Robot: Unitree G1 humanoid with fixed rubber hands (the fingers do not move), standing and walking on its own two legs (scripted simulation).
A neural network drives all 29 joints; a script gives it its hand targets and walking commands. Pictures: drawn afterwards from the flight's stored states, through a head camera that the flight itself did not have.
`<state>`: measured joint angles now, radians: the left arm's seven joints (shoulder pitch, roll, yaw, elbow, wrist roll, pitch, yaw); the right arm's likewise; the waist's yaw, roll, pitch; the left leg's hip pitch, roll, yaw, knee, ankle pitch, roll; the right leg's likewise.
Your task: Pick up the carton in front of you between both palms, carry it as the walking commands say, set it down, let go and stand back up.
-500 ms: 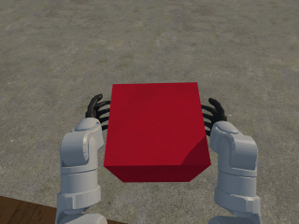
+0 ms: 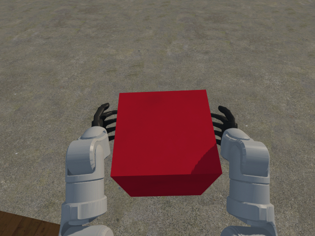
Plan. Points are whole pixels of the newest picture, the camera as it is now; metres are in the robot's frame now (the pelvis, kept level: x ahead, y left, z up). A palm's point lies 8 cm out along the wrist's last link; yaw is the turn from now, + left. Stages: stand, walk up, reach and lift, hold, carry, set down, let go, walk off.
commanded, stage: carry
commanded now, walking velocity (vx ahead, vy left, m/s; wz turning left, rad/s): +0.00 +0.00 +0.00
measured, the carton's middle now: (164, 149) +0.35 +0.00 +0.03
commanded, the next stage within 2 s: none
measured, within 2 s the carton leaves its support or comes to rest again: neither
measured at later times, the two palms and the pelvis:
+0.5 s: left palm (101, 147) +0.28 +0.14 +0.13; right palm (243, 151) +0.28 -0.16 +0.13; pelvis -0.04 -0.01 +0.00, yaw +0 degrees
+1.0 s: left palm (114, 115) +0.39 +0.13 +0.12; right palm (231, 114) +0.40 -0.17 +0.12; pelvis +0.06 -0.03 +0.01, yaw -1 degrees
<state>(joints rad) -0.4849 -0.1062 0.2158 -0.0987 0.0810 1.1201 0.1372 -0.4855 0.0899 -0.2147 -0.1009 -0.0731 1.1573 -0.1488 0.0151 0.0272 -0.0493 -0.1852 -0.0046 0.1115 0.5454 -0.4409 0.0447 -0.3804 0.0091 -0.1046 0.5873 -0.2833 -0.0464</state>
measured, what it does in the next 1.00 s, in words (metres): lifts its left foot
